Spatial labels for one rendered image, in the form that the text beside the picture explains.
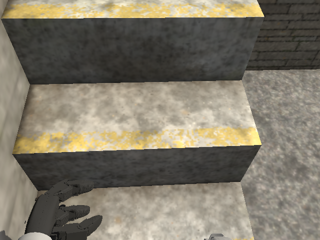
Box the robot left hand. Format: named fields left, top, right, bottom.
left=24, top=179, right=103, bottom=240

